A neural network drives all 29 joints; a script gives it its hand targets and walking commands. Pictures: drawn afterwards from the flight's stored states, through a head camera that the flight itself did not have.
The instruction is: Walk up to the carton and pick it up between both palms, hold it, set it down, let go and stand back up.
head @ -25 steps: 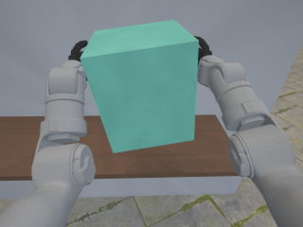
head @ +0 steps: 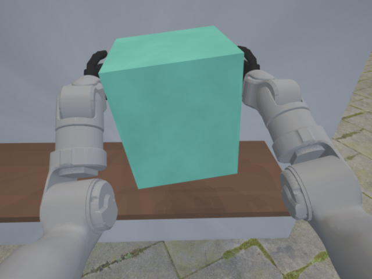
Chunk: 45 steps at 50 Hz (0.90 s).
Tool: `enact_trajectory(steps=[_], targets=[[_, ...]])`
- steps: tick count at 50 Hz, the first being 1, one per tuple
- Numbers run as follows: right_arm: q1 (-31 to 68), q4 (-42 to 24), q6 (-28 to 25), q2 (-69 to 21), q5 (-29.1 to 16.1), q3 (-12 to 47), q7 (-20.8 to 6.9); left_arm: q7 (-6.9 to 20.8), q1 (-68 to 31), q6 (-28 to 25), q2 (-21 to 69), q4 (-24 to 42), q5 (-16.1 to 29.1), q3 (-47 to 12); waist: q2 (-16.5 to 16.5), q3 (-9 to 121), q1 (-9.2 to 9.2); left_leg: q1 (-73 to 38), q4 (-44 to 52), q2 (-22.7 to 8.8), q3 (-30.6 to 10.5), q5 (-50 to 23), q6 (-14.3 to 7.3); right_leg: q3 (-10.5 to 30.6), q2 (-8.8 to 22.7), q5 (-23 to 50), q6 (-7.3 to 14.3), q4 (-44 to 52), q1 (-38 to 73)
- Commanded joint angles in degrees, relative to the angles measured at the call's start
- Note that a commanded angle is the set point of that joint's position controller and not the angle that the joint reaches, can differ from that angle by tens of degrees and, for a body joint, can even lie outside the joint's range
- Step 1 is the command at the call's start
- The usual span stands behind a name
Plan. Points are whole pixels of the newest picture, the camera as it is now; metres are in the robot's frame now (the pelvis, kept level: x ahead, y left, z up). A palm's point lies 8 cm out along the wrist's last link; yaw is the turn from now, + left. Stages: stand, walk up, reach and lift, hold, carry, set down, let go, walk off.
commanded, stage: hold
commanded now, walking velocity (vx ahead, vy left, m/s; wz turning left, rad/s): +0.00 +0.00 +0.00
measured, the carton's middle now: (176, 106) +0.38 +0.00 +0.27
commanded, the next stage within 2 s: none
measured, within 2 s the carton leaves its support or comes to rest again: neither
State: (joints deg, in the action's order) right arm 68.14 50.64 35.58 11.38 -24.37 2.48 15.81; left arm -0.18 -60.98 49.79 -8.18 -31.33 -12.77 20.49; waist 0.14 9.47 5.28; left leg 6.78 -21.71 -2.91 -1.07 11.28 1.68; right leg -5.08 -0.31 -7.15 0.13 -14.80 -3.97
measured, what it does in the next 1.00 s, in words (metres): stands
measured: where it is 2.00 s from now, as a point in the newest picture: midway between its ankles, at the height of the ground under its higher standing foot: outside the picture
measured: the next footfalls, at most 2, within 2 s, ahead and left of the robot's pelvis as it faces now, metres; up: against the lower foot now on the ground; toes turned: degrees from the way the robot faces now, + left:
none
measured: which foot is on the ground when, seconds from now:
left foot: down 0.00-1.00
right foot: down 0.00-1.00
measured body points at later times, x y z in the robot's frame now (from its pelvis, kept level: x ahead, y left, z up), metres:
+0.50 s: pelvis +0.00 +0.00 +0.00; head -0.08 +0.02 +0.44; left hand +0.40 +0.16 +0.30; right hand +0.39 -0.15 +0.31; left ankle +0.01 +0.13 -0.75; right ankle +0.01 -0.12 -0.75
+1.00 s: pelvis +0.00 +0.00 +0.00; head -0.08 +0.02 +0.44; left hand +0.40 +0.16 +0.31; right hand +0.39 -0.15 +0.32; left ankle +0.01 +0.13 -0.75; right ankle +0.01 -0.12 -0.75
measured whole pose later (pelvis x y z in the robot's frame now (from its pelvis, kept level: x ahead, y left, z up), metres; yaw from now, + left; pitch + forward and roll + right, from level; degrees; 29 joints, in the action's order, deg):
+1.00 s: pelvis +0.00 +0.00 +0.00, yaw -1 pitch -3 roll -2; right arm 67.7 50.2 36.3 11.4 -24.6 2.8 15.7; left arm -0.3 -59.5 50.4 -7.4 -29.2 -13.2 20.5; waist 0.2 9.0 5.3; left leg 7.4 -22.6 -3.0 -0.6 11.9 1.6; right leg -4.3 -0.4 -7.4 0.0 -15.6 -4.8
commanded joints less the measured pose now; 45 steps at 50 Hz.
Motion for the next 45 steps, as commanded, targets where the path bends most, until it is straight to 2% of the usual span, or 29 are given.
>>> enact_trajectory(steps=[1, 2, 3, 6, 9, 12, 14, 16, 20, 21, 23, 27, 32, 36, 40, 42, 44, 45], targets=[[42.06, -12.54, 0.04, -35.52, -7.17, 4.71, -6.73, 8.19, -39.42, -3.79, 33.20, 1.72, 7.57, -12.94, 1.73, 9.67, -0.15, 3.54, 3.96, 5.67, 0.28, -6.83, 1.52, 4.74, -4.11, 4.00, -2.29, 0.54, 6.83], [42.29, -11.87, -0.18, -35.62, -6.42, 4.40, -7.05, 8.42, -39.46, -3.91, 32.47, 1.35, 6.96, -12.35, 0.86, 9.97, -0.80, 4.35, 4.85, 5.34, 0.38, -4.80, 1.22, 4.60, -3.95, 1.50, -2.34, 0.98, 6.76], [43.11, -14.80, -0.95, -36.61, -6.98, 5.49, -7.26, 8.28, -40.51, -4.36, 33.94, 4.96, 8.26, -15.25, 1.95, 14.57, 0.07, 3.46, 4.20, 5.12, 0.19, -7.31, 1.47, 4.63, -4.18, 4.05, -2.11, -0.13, 8.39], [44.75, -18.57, -1.40, -37.20, -9.02, 7.32, -6.71, 7.71, -41.54, -4.43, 35.44, 7.93, 10.16, -17.23, 2.63, 18.78, 0.30, -0.06, 1.64, 5.41, 0.12, -13.26, 2.28, 4.26, -4.73, 9.72, -2.12, -1.16, 9.22], [43.22, -16.91, -0.95, -36.20, -8.19, 6.14, -6.71, 7.76, -40.64, -4.14, 35.32, 6.35, 9.64, -17.15, 3.36, 16.11, 0.80, 0.63, 2.50, 5.33, -0.02, -11.24, 2.19, 4.39, -4.54, 6.98, -1.93, -0.34, 7.56], [42.90, -20.66, -1.31, -37.10, -9.53, 8.04, -6.45, 7.47, -40.08, -4.17, 36.38, 10.48, 10.69, -18.87, 3.06, 19.78, 1.11, -1.23, 1.11, 5.60, -0.13, -15.43, 2.50, 4.19, -4.85, 11.59, -2.06, -1.38, 9.10], [42.21, -19.10, -0.88, -36.95, -9.29, 8.06, -6.32, 7.42, -39.20, -3.74, 35.34, 9.35, 9.90, -17.66, 2.64, 17.18, 0.47, -0.52, 1.40, 5.70, -0.05, -14.30, 2.36, 4.14, -4.91, 10.13, -2.19, -0.90, 8.65], [42.39, -20.73, -1.14, -37.59, -9.84, 8.71, -6.53, 7.22, -39.62, -3.80, 36.27, 11.55, 10.40, -19.24, 3.66, 18.67, 0.50, -0.69, 1.39, 5.44, -0.23, -14.94, 2.29, 4.37, -4.86, 10.17, -2.15, -1.25, 8.93], [42.75, -21.22, -0.92, -37.81, -9.77, 9.03, -6.50, 7.04, -39.77, -3.54, 36.50, 11.84, 10.65, -19.39, 3.07, 18.56, 0.22, -0.22, 1.24, 5.56, 0.04, -14.22, 2.25, 4.40, -4.86, 10.10, -2.31, -1.29, 8.87], [42.40, -21.35, -0.87, -37.63, -9.56, 8.66, -6.45, 6.95, -39.46, -3.48, 36.52, 11.61, 10.60, -19.55, 3.25, 18.87, 0.61, -0.34, 1.24, 5.55, -0.07, -13.79, 2.20, 4.48, -4.85, 9.68, -2.28, -1.14, 8.67], [42.94, -20.67, -0.73, -38.04, -9.40, 8.63, -6.58, 7.06, -39.63, -3.52, 35.90, 10.86, 10.48, -18.65, 2.17, 18.22, 0.08, 0.38, 1.69, 5.52, 0.01, -12.09, 1.79, 4.50, -4.85, 8.23, -2.37, -0.87, 8.50], [42.50, -20.53, -0.67, -38.30, -9.56, 8.90, -6.51, 7.00, -39.70, -3.56, 36.42, 10.78, 10.40, -19.10, 2.87, 18.35, -0.16, 0.38, 1.32, 5.55, 0.08, -13.27, 2.06, 4.65, -4.91, 10.07, -2.32, -1.38, 8.97], [42.48, -19.17, -0.35, -37.41, -8.80, 7.65, -6.44, 7.39, -39.49, -3.28, 36.12, 8.89, 10.22, -18.39, 2.83, 16.40, 0.74, 0.69, 2.05, 5.38, 0.10, -11.26, 1.97, 4.66, -4.74, 8.18, -2.09, -0.68, 8.30], [42.10, -19.02, -0.38, -37.13, -8.56, 7.41, -6.48, 7.60, -38.37, -3.22, 35.76, 7.93, 9.54, -17.79, 2.42, 16.46, 0.56, 0.66, 2.18, 5.33, 0.03, -12.12, 1.92, 4.49, -4.78, 8.83, -2.08, -0.57, 8.50], [42.31, -20.65, -0.53, -37.33, -9.96, 8.82, -6.27, 7.48, -39.10, -3.47, 36.34, 10.99, 10.44, -19.14, 3.32, 18.61, 0.70, -0.69, 1.33, 5.47, -0.01, -14.72, 2.52, 4.28, -5.12, 11.09, -2.13, -1.14, 9.60], [42.43, -18.53, -0.25, -36.62, -9.04, 7.56, -6.41, 7.65, -38.93, -3.15, 35.67, 8.40, 9.51, -17.77, 3.30, 15.32, 0.54, 0.86, 2.23, 5.34, 0.00, -11.62, 2.32, 4.33, -4.84, 7.55, -2.06, -0.29, 8.24], [42.75, -19.39, -0.49, -37.23, -9.09, 7.88, -6.66, 7.62, -38.91, -3.35, 35.67, 8.51, 9.59, -17.74, 2.53, 16.31, 0.20, 1.07, 2.16, 5.29, 0.09, -12.13, 2.01, 4.57, -4.92, 8.34, -2.15, -0.70, 8.70], [43.24, -20.47, -0.65, -37.48, -9.30, 8.06, -6.60, 7.55, -39.54, -3.52, 36.42, 9.63, 10.25, -18.78, 3.15, 18.05, 0.50, 0.94, 1.85, 5.45, 0.12, -12.66, 2.09, 4.68, -4.85, 9.22, -2.19, -0.94, 9.44]])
